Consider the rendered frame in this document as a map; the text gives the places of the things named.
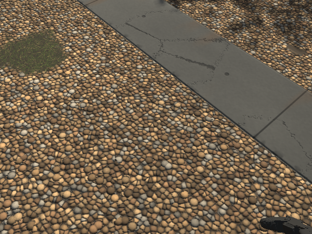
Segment right robot hand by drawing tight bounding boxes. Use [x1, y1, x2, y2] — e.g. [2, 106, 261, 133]
[259, 215, 312, 234]

